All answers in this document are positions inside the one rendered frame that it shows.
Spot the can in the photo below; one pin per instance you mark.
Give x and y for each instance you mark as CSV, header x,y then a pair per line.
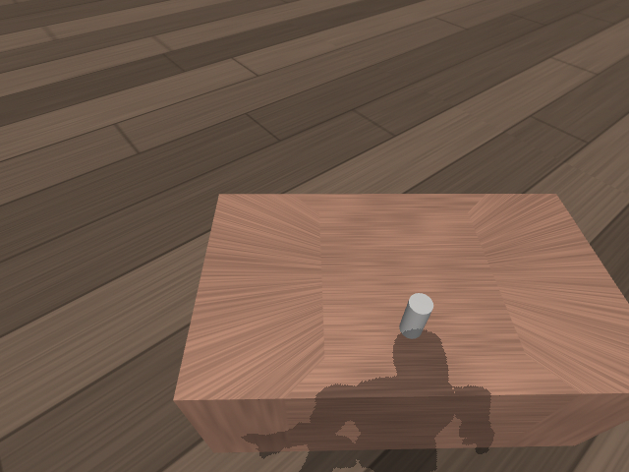
x,y
416,315

